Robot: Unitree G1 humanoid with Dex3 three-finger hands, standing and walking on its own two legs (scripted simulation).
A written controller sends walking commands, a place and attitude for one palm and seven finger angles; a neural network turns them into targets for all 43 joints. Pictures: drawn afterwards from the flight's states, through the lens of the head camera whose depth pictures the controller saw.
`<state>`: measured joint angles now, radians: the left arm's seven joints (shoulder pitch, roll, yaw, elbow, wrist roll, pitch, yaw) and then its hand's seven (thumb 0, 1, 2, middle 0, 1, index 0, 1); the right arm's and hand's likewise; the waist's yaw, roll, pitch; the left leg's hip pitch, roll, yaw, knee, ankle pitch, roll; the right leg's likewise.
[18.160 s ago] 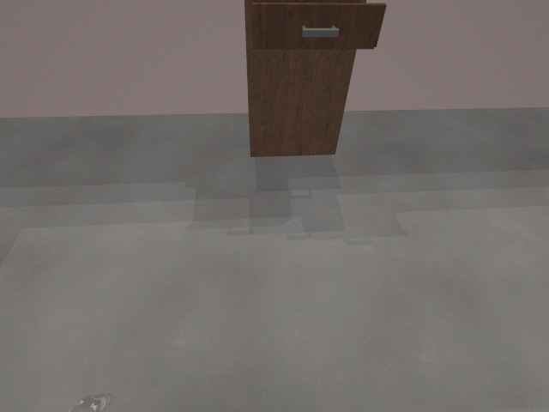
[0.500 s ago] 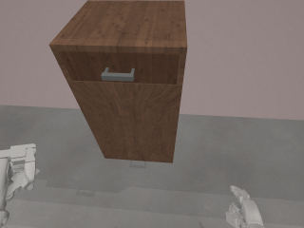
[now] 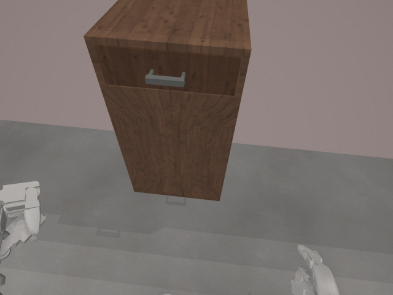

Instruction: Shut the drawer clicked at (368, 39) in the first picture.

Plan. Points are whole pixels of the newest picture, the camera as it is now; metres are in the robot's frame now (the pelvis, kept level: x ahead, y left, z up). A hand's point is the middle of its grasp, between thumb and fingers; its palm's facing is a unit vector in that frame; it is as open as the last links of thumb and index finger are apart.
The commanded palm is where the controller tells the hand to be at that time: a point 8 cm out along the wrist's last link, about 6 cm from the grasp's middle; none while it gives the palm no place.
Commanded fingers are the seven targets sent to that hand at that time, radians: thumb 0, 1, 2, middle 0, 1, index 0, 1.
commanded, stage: step back with the hand held close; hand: left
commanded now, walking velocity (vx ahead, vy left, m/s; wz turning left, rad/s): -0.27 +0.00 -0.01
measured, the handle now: (166, 77) +0.72 +0.15 +0.05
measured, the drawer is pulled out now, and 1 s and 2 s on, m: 0.00 0.00 0.00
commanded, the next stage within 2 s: stop stepping back and stand still in 0.72 s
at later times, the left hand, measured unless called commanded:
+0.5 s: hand (29, 273) +0.11 +0.20 +0.18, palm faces +0.26 -0.82 -0.50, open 3.3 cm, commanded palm +0.06 +0.26 +0.18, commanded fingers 0.00 0.90 0.90 -1.40 -1.60 -1.40 -1.60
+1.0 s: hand out of the picture +0.04 +0.23 +0.19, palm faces +0.16 -0.86 -0.49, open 3.3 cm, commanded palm -0.02 +0.29 +0.18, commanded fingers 0.00 0.90 0.90 -1.40 -1.60 -1.40 -1.60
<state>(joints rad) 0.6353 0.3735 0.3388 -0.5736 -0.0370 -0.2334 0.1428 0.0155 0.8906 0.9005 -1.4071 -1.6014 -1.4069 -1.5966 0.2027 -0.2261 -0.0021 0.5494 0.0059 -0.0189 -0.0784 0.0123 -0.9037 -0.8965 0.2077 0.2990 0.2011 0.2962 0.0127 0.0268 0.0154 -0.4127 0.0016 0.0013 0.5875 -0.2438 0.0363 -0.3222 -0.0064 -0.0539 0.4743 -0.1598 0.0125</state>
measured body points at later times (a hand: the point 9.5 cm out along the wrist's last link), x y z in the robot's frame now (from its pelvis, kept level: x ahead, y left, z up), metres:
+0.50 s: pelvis -0.08 -0.02 -0.01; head -0.05 +0.00 +0.44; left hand +0.09 +0.25 +0.21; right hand +0.12 -0.25 -0.07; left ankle +0.08 +0.09 -0.73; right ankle -0.17 -0.12 -0.73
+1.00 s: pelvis -0.17 +0.02 +0.02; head -0.13 +0.06 +0.46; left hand +0.02 +0.27 +0.22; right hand -0.01 -0.20 -0.05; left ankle -0.09 +0.09 -0.73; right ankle -0.20 -0.12 -0.68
